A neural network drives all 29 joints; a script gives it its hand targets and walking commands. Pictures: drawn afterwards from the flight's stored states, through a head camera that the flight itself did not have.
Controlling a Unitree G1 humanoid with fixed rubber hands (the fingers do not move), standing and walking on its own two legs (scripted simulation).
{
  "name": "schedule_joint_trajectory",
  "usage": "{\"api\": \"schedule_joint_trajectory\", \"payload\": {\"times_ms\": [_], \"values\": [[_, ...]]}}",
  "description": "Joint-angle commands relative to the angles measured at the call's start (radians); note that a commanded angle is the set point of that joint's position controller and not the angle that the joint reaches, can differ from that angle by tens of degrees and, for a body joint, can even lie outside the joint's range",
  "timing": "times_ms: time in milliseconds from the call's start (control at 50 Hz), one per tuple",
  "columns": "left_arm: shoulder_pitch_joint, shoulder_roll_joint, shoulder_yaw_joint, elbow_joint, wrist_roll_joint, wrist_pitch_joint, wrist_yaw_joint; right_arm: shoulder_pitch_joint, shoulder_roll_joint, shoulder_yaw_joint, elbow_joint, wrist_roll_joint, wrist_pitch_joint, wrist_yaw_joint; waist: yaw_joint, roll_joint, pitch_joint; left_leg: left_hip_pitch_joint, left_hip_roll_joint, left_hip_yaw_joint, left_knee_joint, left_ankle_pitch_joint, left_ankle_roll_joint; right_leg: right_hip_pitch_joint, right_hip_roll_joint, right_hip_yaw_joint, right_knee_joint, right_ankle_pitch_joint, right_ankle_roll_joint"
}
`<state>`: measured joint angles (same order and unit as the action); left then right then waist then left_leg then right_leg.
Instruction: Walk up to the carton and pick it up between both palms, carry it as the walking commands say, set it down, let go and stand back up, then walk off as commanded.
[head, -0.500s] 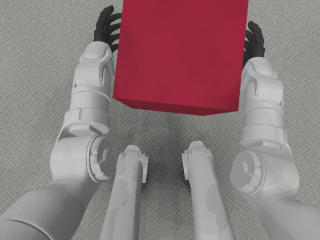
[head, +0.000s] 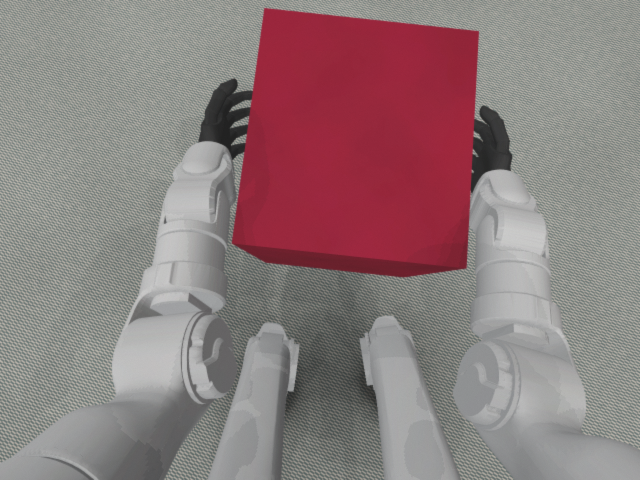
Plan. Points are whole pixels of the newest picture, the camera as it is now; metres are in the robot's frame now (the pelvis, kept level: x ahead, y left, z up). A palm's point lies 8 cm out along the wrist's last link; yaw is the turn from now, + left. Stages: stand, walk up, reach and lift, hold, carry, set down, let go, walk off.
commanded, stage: reach and lift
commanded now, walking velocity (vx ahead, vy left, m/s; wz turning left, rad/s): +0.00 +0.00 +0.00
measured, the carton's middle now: (349, 172) +0.47 -0.04 -0.13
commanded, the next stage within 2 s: none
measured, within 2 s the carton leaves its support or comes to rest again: neither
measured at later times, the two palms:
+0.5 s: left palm (194, 140) +0.46 +0.12 +0.02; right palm (519, 170) +0.42 -0.20 +0.01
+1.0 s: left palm (156, 131) +0.43 +0.13 +0.09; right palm (564, 166) +0.40 -0.19 +0.09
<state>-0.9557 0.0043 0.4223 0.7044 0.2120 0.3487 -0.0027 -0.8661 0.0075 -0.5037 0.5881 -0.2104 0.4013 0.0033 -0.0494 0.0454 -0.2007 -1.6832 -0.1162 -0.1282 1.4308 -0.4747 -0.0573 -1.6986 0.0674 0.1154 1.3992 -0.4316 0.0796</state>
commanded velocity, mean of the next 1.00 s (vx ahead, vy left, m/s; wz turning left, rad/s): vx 0.00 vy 0.00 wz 0.00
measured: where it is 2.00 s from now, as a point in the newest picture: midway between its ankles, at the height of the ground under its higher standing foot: (328, 398)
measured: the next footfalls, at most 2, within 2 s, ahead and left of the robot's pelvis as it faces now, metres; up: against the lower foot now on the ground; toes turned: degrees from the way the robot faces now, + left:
none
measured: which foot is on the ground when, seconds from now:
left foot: down 0.00-1.00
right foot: down 0.00-1.00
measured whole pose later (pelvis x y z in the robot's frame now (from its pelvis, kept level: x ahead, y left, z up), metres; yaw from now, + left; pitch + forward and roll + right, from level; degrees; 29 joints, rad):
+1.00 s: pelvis +0.05 +0.00 +0.13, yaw +0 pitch +27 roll -1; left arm -0.58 -0.10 0.38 0.57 0.26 0.34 -0.05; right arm -0.50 0.11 -0.45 0.46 -0.25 0.39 0.04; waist -0.05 0.03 -0.17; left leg -0.99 -0.08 -0.16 0.87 -0.34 -0.03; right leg -1.00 0.05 0.12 0.83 -0.30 0.05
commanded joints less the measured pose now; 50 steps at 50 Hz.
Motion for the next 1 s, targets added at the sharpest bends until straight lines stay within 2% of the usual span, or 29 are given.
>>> {"api": "schedule_joint_trajectory", "payload": {"times_ms": [0,340,800,980], "values": [[-0.535,-1.059,-0.497,0.05,-0.131,-0.006,-0.236,-0.676,0.992,0.572,-0.011,0.168,-0.035,0.257,-0.034,-0.002,-0.92,0.473,-0.069,0.177,-0.188,0.243,0.016,0.634,0.089,-0.207,-0.135,0.289,-0.028],[-0.372,-1.092,-0.542,0.014,-0.118,-0.024,-0.242,-0.509,1.026,0.611,-0.038,0.166,-0.049,0.26,-0.025,-0.01,-0.835,0.636,-0.051,0.141,-0.342,0.294,0.023,0.789,0.084,-0.177,-0.29,0.334,-0.032],[-0.147,-1.11,-0.58,-0.052,-0.08,-0.021,-0.264,-0.268,1.058,0.66,-0.107,0.13,-0.045,0.273,-0.021,-0.014,-0.678,0.897,-0.033,0.098,-0.576,0.422,0.034,1.065,0.066,-0.131,-0.537,0.46,-0.042],[-0.077,-1.105,-0.583,-0.069,-0.07,-0.009,-0.272,-0.195,1.061,0.666,-0.116,0.108,-0.036,0.28,-0.016,-0.017,-0.585,1.017,-0.023,0.085,-0.681,0.445,0.037,1.16,0.058,-0.119,-0.638,0.472,-0.05]]}}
